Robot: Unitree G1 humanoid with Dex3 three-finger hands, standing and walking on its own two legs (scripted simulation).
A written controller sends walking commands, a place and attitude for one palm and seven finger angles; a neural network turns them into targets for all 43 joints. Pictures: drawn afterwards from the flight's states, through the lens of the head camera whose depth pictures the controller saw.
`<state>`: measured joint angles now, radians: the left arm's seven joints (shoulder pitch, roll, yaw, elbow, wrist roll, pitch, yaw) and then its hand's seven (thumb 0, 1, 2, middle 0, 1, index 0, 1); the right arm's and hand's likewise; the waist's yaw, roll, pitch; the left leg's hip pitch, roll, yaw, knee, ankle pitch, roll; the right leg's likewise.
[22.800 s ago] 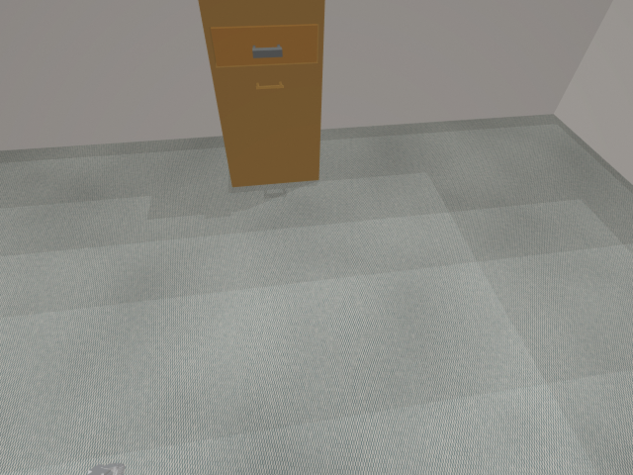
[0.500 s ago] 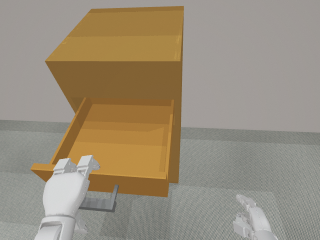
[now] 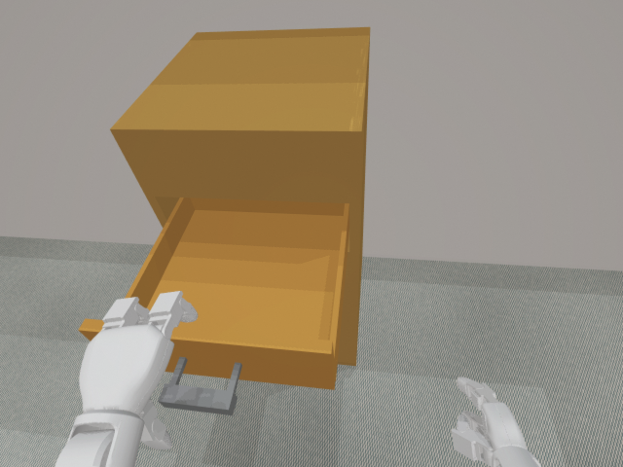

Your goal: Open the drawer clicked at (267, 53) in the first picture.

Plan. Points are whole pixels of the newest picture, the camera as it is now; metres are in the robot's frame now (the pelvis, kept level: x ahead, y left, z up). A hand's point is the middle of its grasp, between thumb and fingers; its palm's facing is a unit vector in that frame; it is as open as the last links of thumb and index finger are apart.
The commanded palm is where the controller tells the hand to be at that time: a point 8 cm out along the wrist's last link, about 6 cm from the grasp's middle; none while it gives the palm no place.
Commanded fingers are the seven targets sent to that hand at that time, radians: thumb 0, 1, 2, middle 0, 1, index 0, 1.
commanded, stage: lift the hand off the handle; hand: left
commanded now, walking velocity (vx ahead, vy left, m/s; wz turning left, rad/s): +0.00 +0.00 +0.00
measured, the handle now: (203, 383) +0.24 +0.22 -0.09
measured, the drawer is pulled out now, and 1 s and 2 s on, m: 0.30 0.30 0.30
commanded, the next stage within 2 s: draw the hand back to the body in 0.18 s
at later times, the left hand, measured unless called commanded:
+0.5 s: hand (147, 367) +0.20 +0.22 +0.08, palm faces +0.10 -0.11 -0.99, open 13.8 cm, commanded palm +0.17 +0.23 +0.13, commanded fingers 0.00 -0.50 0.30 -0.30 -1.20 -0.30 -1.20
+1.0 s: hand (121, 355) +0.19 +0.23 +0.12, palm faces +0.26 -0.73 -0.63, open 13.7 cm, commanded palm +0.15 +0.26 +0.16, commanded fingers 0.00 -0.25 0.41 -0.28 -1.04 -0.28 -1.04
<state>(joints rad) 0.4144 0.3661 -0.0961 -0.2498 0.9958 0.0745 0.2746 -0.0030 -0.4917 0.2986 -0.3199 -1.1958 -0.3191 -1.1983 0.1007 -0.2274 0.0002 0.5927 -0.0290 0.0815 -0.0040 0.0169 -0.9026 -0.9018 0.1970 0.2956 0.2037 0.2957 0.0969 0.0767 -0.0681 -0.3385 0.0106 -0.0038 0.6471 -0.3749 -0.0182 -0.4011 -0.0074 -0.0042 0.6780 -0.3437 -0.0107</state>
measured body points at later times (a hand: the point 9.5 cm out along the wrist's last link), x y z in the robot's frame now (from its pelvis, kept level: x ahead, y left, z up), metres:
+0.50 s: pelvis +0.00 +0.00 +0.01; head +0.00 -0.03 +0.45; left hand +0.19 +0.22 +0.13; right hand +0.22 -0.20 -0.09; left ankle -0.03 +0.13 -0.72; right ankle +0.00 -0.11 -0.72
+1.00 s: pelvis +0.01 +0.01 +0.01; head +0.01 -0.02 +0.46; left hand +0.17 +0.27 +0.15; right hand +0.23 -0.19 -0.07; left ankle -0.03 +0.13 -0.72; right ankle +0.00 -0.11 -0.72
